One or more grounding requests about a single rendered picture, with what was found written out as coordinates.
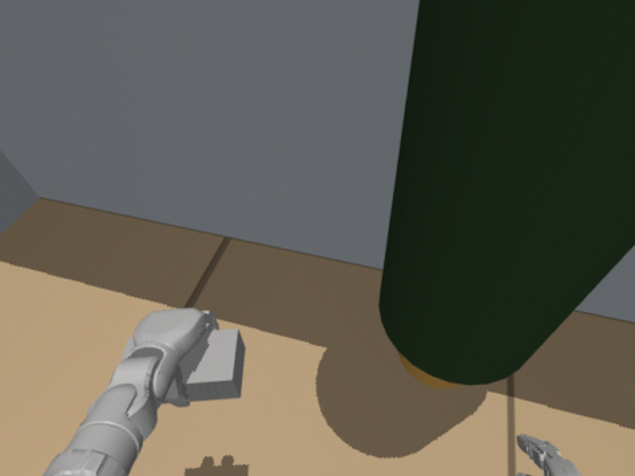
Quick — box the left robot arm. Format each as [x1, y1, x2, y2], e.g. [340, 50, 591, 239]
[43, 341, 180, 476]

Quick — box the left robot hand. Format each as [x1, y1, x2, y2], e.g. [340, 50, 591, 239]
[133, 307, 219, 407]

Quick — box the right robot hand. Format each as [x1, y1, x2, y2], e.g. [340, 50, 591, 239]
[517, 434, 580, 476]

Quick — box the carton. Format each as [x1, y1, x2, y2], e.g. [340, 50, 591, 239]
[120, 328, 245, 404]

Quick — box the potted plant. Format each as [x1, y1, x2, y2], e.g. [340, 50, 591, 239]
[379, 0, 635, 389]

